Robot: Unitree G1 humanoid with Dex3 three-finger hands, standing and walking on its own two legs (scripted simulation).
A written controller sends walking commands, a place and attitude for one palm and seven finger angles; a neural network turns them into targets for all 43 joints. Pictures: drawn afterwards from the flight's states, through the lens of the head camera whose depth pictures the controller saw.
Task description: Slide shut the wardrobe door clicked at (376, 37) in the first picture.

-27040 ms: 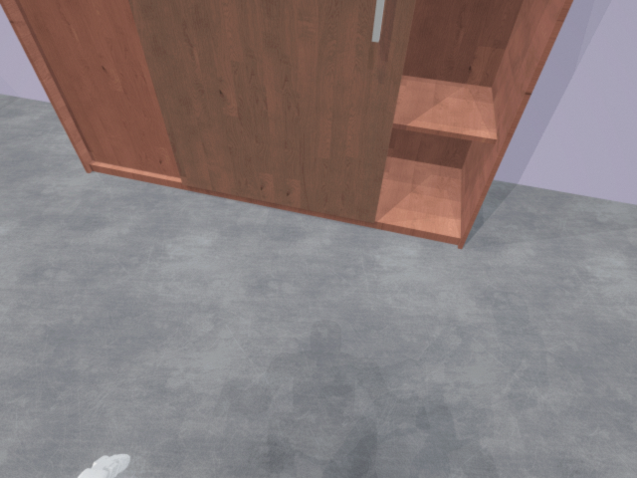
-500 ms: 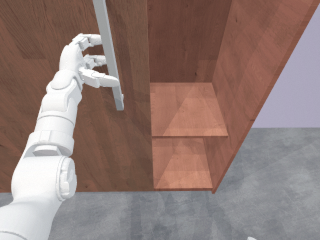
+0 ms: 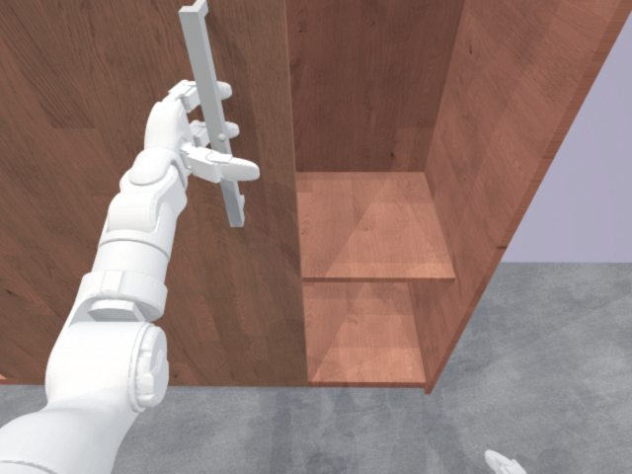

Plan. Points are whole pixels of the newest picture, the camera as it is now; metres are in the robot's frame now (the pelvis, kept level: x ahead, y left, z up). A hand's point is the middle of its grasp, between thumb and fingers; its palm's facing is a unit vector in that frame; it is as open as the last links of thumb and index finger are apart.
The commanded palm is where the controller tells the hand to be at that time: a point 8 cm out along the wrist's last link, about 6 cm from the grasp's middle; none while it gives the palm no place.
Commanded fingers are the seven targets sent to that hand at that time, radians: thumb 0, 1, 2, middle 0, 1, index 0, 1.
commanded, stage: slide the fingers in behind the handle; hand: left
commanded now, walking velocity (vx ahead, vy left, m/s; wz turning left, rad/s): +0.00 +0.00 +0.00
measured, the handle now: (222, 131) +0.50 +0.14 +0.20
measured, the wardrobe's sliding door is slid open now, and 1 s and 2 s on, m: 0.37 0.37 0.37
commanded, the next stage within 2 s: grip the handle and tug to test in 0.94 s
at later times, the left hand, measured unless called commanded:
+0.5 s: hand (227, 141) +0.44 +0.12 +0.23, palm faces +0.00 -1.00 +0.01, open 14.0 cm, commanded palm +0.43 +0.17 +0.22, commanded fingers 0.00 -0.50 0.30 -0.30 -1.20 -0.30 -1.20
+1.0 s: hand (229, 137) +0.45 +0.12 +0.22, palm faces +0.00 -1.00 +0.03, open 14.0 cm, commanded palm +0.43 +0.17 +0.22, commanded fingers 0.00 -0.50 0.30 -0.30 -1.20 -0.30 -1.20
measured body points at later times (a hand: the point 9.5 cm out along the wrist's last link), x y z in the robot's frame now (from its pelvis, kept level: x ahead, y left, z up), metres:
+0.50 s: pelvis +0.00 -0.01 +0.00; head -0.01 -0.02 +0.45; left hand +0.44 +0.17 +0.23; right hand +0.11 -0.26 -0.11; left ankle +0.03 +0.11 -0.74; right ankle -0.01 -0.10 -0.74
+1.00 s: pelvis -0.01 +0.01 +0.00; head -0.01 +0.01 +0.45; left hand +0.45 +0.17 +0.22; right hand +0.09 -0.24 -0.12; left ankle +0.03 +0.11 -0.74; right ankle -0.01 -0.10 -0.74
